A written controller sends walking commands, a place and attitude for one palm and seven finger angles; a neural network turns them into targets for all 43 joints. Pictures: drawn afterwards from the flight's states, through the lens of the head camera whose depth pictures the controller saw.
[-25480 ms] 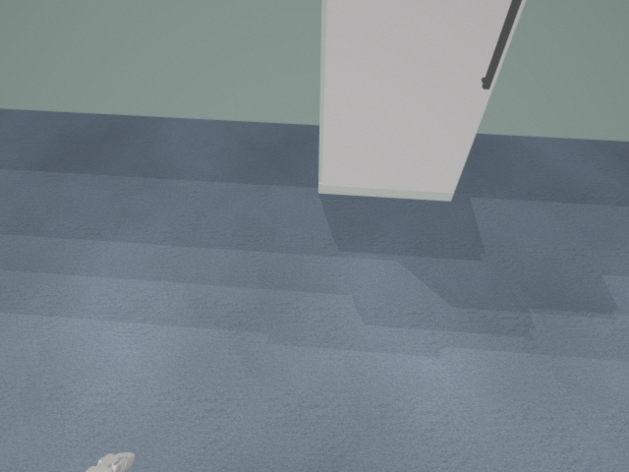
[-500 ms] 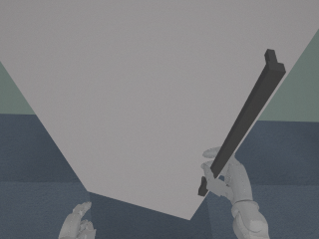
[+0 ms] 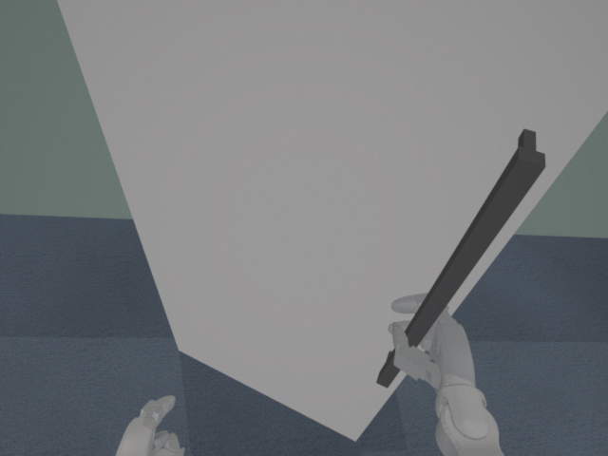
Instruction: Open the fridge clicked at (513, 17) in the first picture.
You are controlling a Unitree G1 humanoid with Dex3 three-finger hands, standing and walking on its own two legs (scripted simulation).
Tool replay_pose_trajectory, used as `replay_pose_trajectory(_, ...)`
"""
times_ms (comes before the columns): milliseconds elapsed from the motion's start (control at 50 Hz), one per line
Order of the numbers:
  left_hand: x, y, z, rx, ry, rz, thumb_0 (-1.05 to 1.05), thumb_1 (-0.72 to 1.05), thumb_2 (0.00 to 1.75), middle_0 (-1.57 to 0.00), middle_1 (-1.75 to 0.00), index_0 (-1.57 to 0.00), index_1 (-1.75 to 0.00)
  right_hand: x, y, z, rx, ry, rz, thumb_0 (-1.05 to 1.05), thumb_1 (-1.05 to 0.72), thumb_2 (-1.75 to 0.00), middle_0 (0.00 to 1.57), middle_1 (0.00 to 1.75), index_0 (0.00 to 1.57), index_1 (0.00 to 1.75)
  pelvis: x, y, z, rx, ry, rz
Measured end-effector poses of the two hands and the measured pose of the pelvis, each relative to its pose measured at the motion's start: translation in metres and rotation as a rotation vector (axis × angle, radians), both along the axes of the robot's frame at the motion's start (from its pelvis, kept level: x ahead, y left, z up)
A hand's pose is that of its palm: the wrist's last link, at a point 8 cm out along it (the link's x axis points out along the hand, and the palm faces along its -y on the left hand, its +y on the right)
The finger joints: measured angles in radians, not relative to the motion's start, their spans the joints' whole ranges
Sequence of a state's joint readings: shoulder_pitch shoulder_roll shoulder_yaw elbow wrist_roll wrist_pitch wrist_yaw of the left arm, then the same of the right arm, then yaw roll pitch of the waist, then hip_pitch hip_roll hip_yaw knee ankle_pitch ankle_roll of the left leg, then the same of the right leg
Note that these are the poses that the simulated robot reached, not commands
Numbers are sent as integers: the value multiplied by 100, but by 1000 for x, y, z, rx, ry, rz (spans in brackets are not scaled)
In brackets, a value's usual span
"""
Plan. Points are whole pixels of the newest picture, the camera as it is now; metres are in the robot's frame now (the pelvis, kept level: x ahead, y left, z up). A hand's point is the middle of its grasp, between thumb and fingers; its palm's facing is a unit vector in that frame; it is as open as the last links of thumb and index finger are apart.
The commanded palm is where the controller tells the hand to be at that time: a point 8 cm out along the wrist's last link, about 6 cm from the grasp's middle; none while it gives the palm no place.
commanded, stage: walk backward, drawing the door open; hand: right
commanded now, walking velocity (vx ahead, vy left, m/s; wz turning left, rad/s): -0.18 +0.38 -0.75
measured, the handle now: (433, 297) +0.32 -0.13 +0.09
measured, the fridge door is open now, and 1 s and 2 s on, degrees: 26 54 71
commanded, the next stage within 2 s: stop walking and hold the door back in 1.40 s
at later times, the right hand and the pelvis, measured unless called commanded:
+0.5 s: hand (345, 433) +0.16 -0.02 +0.02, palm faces +0.24 +0.96 -0.16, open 5.9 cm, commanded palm +0.12 -0.06 +0.02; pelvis -0.07 +0.17 -0.01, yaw -22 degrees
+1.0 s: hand out of the picture +0.08 +0.08 +0.02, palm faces +0.70 +0.69 -0.19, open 5.8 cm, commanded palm +0.02 +0.07 +0.02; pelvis -0.01 +0.37 -0.01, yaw -47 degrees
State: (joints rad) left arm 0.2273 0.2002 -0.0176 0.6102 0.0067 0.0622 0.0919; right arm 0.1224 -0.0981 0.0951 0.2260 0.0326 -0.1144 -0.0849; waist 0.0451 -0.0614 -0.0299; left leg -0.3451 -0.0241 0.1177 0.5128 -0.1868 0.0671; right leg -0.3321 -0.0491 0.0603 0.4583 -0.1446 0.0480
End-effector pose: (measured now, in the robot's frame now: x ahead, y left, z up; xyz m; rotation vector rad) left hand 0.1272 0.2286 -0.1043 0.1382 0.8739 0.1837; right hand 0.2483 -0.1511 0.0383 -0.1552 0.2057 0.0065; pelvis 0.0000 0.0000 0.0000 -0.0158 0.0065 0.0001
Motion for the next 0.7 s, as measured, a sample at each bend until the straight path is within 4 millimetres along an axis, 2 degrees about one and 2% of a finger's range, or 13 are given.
replay_pose_trajectory(180, -42, 56, -15, 53, 11, -7, 2, 90, 90, -20, -30, -20, -30, -39, 21, -2, -19, -31, -73, -2, -66, -80, 38, 129, 39, 140, -34, 42, -13, 1, -47, -91)
replay_pose_trajectory(280, -53, 69, -15, 87, -23, -89, 2, 90, 90, -20, -30, -19, -30, -59, 32, -6, -17, -90, -81, -2, -66, -80, 39, 132, 38, 140, -56, 65, -23, 17, -60, -152)
replay_pose_trajectory(380, -58, 79, -8, 61, 40, -216, 2, 90, 90, -20, -30, -20, -30, -85, 50, -2, -21, -38, -135, -2, -67, -78, 37, 128, 36, 140, -73, 103, -7, 56, -62, -259)
replay_pose_trajectory(460, -44, 95, -5, 46, 67, -336, 2, 90, 90, -20, -30, -20, -30, -109, 70, -1, -3, -15, -214, -1, -68, -78, 34, 127, 37, 140, -72, 141, 0, 90, -25, -349)
replay_pose_trajectory(560, -2, 125, -18, 21, -3, -430, 2, 90, 90, -20, -30, -20, -30, -136, 96, -3, -25, -62, -340, 0, -68, -81, 38, 132, 35, 140, -71, 195, -15, 65, -18, -429)
replay_pose_trajectory(620, 21, 144, -20, 43, -35, -451, 2, 90, 90, -20, -30, -20, -30, -150, 112, -3, -25, -57, -402, 0, -68, -82, 39, 133, 35, 140, -67, 215, -18, 34, -44, -493)
replay_pose_trajectory(700, 51, 157, -10, 98, -90, -522, 2, 90, 90, -20, -30, -20, -30, -168, 131, -4, -25, -68, -460, 0, -67, -83, 40, 133, 35, 140, -59, 237, -17, 1, -51, -567)
